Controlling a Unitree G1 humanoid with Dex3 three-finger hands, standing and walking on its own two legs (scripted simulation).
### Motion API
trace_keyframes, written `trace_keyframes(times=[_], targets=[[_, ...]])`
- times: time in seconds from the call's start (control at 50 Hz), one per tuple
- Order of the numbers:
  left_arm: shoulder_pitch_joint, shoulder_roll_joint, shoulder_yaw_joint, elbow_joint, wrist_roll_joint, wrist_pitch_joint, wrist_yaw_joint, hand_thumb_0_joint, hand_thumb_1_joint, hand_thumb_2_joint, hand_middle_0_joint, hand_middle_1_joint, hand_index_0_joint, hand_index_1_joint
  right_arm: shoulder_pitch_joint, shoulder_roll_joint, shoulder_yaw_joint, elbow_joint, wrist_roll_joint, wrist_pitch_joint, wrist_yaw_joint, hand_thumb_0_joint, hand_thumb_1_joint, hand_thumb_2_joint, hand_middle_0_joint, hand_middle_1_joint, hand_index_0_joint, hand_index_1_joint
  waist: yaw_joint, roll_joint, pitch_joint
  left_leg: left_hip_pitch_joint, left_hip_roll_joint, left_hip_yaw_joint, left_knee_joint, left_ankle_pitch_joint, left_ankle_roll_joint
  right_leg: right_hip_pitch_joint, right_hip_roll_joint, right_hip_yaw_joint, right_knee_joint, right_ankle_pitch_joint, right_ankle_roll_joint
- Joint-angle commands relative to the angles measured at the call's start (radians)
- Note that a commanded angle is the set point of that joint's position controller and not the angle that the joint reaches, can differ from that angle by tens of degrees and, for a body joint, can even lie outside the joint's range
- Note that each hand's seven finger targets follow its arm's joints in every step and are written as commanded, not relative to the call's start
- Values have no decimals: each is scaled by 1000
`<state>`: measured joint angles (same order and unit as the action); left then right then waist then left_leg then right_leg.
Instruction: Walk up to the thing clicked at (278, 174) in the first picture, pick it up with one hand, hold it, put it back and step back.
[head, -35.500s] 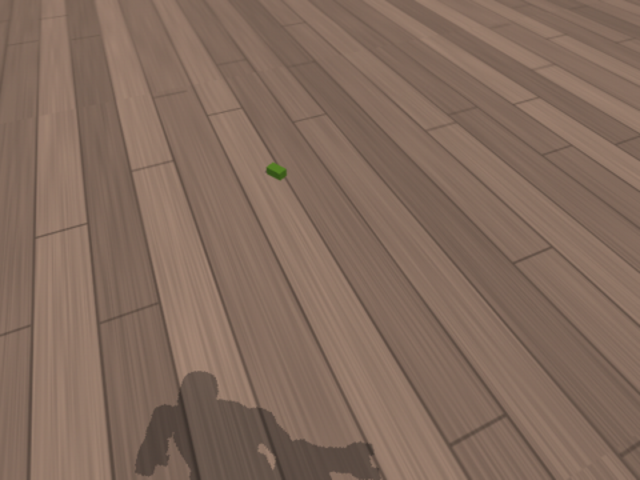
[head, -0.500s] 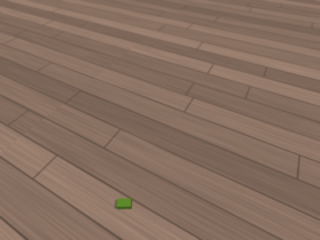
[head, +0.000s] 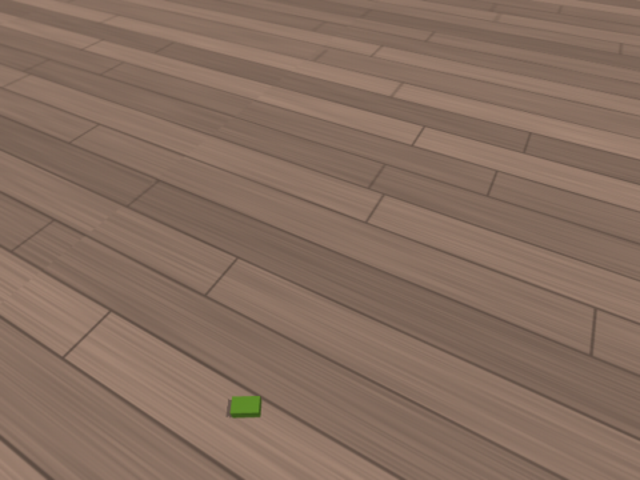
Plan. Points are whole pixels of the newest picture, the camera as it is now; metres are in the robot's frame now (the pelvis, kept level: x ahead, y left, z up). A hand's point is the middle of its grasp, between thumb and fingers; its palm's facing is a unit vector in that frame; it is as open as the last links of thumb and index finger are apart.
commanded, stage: step back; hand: left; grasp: from above
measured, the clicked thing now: (246, 406) +0.46 +0.25 -0.76
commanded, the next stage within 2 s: none
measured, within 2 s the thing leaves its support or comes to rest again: neither
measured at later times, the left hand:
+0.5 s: hand out of the picture +0.07 +0.31 -0.18, palm faces -0.06 -0.93 -0.37, open 7.4 cm
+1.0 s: hand out of the picture -0.05 +0.30 -0.15, palm faces -0.07 -0.91 -0.41, open 7.4 cm
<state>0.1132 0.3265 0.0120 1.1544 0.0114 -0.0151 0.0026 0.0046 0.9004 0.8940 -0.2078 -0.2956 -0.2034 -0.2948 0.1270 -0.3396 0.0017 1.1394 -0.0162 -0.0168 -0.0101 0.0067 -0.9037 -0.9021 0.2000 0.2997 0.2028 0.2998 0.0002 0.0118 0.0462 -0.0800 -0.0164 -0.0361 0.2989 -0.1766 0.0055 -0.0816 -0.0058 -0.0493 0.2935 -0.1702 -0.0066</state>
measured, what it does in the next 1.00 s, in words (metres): walks backwards: left foot, then right foot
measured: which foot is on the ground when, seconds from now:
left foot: down 0.00-0.16, up 0.18-0.30, down 0.32-0.76, up 0.78-1.00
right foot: down 0.00-0.32, up 0.34-0.72, down 0.74-1.00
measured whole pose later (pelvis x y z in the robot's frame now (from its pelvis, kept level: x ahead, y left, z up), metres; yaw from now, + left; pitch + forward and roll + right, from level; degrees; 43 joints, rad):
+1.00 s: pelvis -0.18 +0.04 -0.02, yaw -3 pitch -1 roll +1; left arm 0.13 0.35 0.06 0.80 0.04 0.03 0.01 0.01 0.90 0.89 -0.21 -0.30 -0.21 -0.30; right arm 0.15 -0.42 -0.04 0.89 0.01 0.04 -0.03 0.01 -0.90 -0.90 0.20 0.30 0.20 0.30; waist 0.01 0.02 0.16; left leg -0.37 -0.09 -0.13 1.02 -0.51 -0.02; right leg -0.33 -0.01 0.05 0.58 -0.23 -0.01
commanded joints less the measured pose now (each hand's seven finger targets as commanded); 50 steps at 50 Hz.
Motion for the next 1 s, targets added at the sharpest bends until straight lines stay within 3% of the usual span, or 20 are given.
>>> trace_keyframes(times=[0.0, 0.1, 0.18, 0.22, 0.26, 0.3, 0.32, 0.36, 0.44, 0.58, 0.64, 0.7, 0.72, 0.74, 0.76, 0.78, 0.82, 0.86, 0.92, 0.98], targets=[[-31, 287, 88, -106, -21, -8, 23, 0, 900, 900, -200, -300, -200, -300, -56, -245, -60, -92, 18, 9, -1, 0, -900, -900, 200, 300, 200, 300, -5, -25, 27, -125, 106, -89, 94, 292, 37, -37, -129, 132, 66, 315, -36], [-42, 293, 102, -178, -15, 5, 24, 0, 900, 900, -200, -300, -200, -300, -24, -229, -74, -136, 22, 29, 5, 0, -900, -900, 200, 300, 200, 300, -12, -77, -129, -112, 44, -42, 287, 199, 41, -33, -217, 209, 93, 337, -139], [-107, 324, 112, -257, 12, 15, 28, 0, 900, 900, -200, -300, -200, -300, 37, -217, -86, -170, 10, 56, 15, 0, -900, -900, 200, 300, 200, 300, -20, -198, -118, -173, -14, -31, 559, -318, 35, -133, -380, 313, 90, 365, -259], [-142, 320, 110, -284, 14, 21, 27, 0, 900, 900, -200, -300, -200, -300, 68, -231, -95, -181, 14, 56, 22, 0, -900, -900, 200, 300, 200, 300, -41, -200, -101, -149, -2, -46, 549, -314, 49, -202, -348, 262, 129, 336, -233], [-180, 302, 99, -309, 11, 30, 27, 0, 900, 900, -200, -300, -200, -300, 114, -236, -103, -178, 13, 45, 22, 0, -900, -900, 200, 300, 200, 300, -67, -144, -100, -123, 32, -36, 336, -7, 46, -197, -249, 178, 261, 265, -142], [-149, 222, 85, -324, -12, 48, 31, 0, 900, 900, -200, -300, -200, -300, 52, -350, -129, -208, -10, 32, 13, 0, -900, -900, 200, 300, 200, 300, -51, 220, -31, -109, 256, -373, 39, 488, 114, -349, 87, 68, 578, -165, -20], [-101, 228, 88, -314, -4, 61, 40, 0, 900, 900, -200, -300, -200, -300, 59, -355, -133, -222, -24, 27, 7, 0, -900, -900, 200, 300, 200, 300, -37, 177, -52, -80, 303, -408, 56, 541, 154, -385, 111, 176, 689, -456, -23], [-32, 216, 81, -309, -5, 66, 43, 0, 900, 900, -200, -300, -200, -300, 11, -344, -124, -249, -23, 25, -2, 0, -900, -900, 200, 300, 200, 300, -13, 158, -75, -43, 320, -343, 113, 686, 203, -421, 121, 220, 841, -479, -26], [-21, 248, 95, -307, -6, 63, 40, 0, 900, 900, -200, -300, -200, -300, -25, -277, -111, -290, -16, 19, -25, 0, -900, -900, 200, 300, 200, 300, 9, 132, -97, 24, 244, -229, 185, 587, 204, -451, 105, 243, 911, -346, -9], [-30, 234, 105, -367, 4, 42, 31, 0, 900, 900, -200, -300, -200, -300, 61, -283, -122, -313, -5, 23, -34, 0, -900, -900, 200, 300, 200, 300, -48, 89, -101, 117, 293, -239, 225, 550, 268, -418, 56, 184, 646, -360, 28], [23, 228, 111, -354, 6, 35, 22, 0, 900, 900, -200, -300, -200, -300, 27, -292, -120, -334, -3, 27, -26, 0, -900, -900, 200, 300, 200, 300, -30, 116, -127, 44, 251, -190, 250, 445, 221, -298, 35, 117, 454, -303, 8], [124, 215, 115, -311, 16, 24, 21, 0, 900, 900, -200, -300, -200, -300, -28, -292, -114, -344, 11, 40, -18, 0, -900, -900, 200, 300, 200, 300, 25, 98, -159, -105, 203, -142, 340, 291, 151, -73, 31, 83, 133, -5, -26], [128, 261, 125, -316, 25, 18, 23, 0, 900, 900, -200, -300, -200, -300, -33, -260, -104, -347, 20, 41, -14, 0, -900, -900, 200, 300, 200, 300, 23, 11, -166, -233, 149, -113, 388, 142, 99, 13, -46, 214, 147, 132, -56], [108, 322, 140, -333, 27, 16, 22, 0, 900, 900, -200, -300, -200, -300, -39, -224, -92, -360, 26, 44, -13, 0, -900, -900, 200, 300, 200, 300, 22, -178, -122, -402, 5, -42, 539, -130, 32, 17, -205, 449, 100, 189, -145], [49, 399, 150, -366, 23, 20, 19, 0, 900, 900, -200, -300, -200, -300, -56, -225, -101, -354, 19, 54, -25, 0, -900, -900, 200, 300, 200, 300, 48, -285, -63, -371, -85, -40, 779, -457, 4, -193, -393, 626, 35, 223, -321], [-9, 392, 151, -398, 25, 17, 22, 0, 900, 900, -200, -300, -200, -300, -19, -257, -115, -332, 14, 58, -28, 0, -900, -900, 200, 300, 200, 300, 27, -253, -8, -313, -59, -113, 906, -469, -12, -312, -416, 647, 26, 223, -345], [-51, 304, 136, -423, 11, 18, 26, 0, 900, 900, -200, -300, -200, -300, 33, -262, -107, -300, 25, 55, -15, 0, -900, -900, 200, 300, 200, 300, -10, -140, 17, -336, -92, -143, 940, -366, -5, -267, -282, 416, 74, 271, -269], [-68, 266, 129, -427, 19, 21, 29, 0, 900, 900, -200, -300, -200, -300, 61, -238, -97, -285, 28, 47, -20, 0, -900, -900, 200, 300, 200, 300, -20, -141, -10, -384, -124, -129, 930, -326, -22, -183, -194, 292, 129, 314, -205], [33, 255, 125, -431, 27, 26, 33, 0, 900, 900, -200, -300, -200, -300, 39, -225, -81, -315, 29, 36, -24, 0, -900, -900, 200, 300, 200, 300, 37, -160, -67, -428, -84, -88, 715, -334, -33, 14, -170, 287, 183, 389, -206], [64, 259, 127, -433, 23, 38, 34, 0, 900, 900, -200, -300, -200, -300, 42, -210, -80, -328, 17, 26, -24, 0, -900, -900, 200, 300, 200, 300, 49, -201, -127, -377, -22, -33, 433, -339, -29, 122, -191, 279, 248, 464, -193]])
